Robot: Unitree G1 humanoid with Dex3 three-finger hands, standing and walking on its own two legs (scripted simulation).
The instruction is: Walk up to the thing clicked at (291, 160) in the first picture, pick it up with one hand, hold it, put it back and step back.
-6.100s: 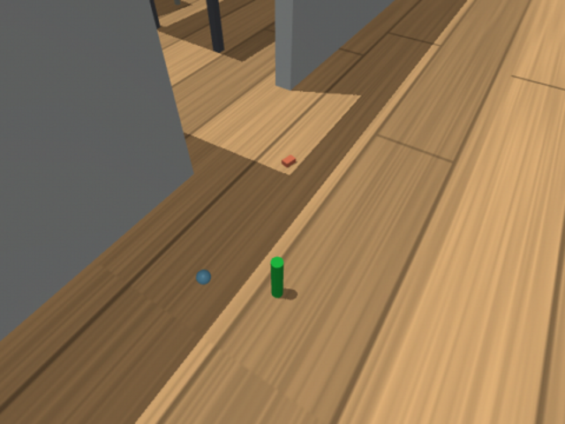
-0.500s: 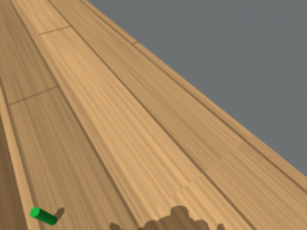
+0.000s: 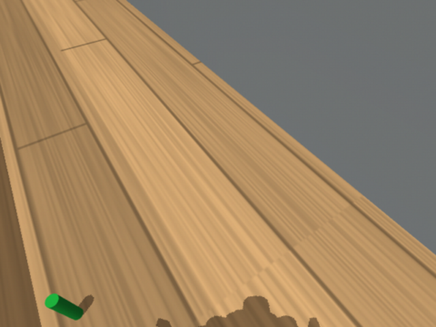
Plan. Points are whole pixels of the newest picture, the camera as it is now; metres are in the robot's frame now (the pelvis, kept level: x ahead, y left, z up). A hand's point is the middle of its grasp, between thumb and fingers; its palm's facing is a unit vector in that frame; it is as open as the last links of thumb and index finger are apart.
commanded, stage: stand
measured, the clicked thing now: out of the picture +0.67 +1.26 -0.77
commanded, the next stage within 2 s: walk up in 0.78 s
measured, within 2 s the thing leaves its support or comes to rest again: neither
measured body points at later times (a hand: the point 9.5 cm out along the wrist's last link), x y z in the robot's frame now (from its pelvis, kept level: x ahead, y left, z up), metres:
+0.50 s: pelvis +0.00 +0.00 +0.00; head +0.00 +0.00 +0.45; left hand +0.08 +0.30 -0.13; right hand +0.07 -0.31 -0.13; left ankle +0.01 +0.12 -0.75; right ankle +0.01 -0.15 -0.75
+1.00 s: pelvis +0.00 -0.02 -0.02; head +0.02 -0.03 +0.43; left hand +0.08 +0.31 -0.14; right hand +0.07 -0.34 -0.14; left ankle +0.01 +0.12 -0.75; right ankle +0.00 -0.13 -0.75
